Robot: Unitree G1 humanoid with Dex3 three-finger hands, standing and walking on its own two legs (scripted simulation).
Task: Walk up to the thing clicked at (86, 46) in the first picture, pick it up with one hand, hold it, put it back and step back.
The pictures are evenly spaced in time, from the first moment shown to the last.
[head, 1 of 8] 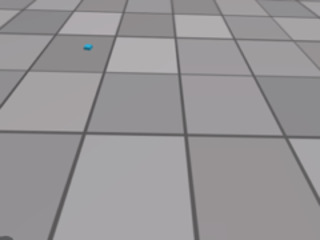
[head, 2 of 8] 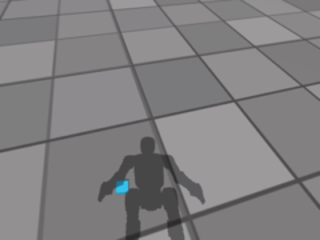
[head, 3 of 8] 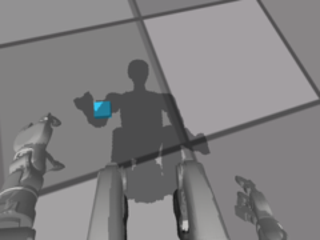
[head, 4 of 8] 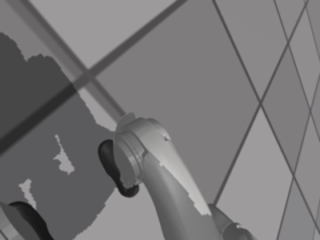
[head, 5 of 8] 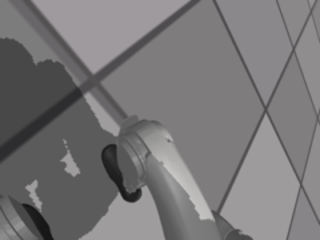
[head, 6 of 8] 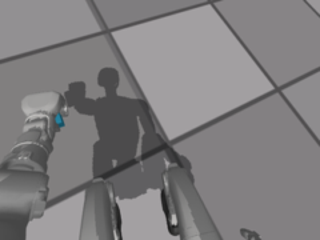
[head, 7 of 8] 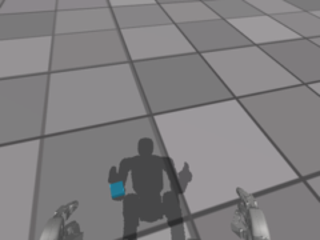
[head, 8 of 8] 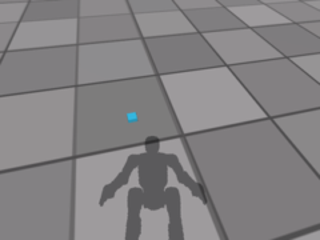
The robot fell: no
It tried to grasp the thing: yes
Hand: left
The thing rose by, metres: 0.69
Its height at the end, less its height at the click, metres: +0.00
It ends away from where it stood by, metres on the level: 0.03
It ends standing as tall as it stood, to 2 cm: yes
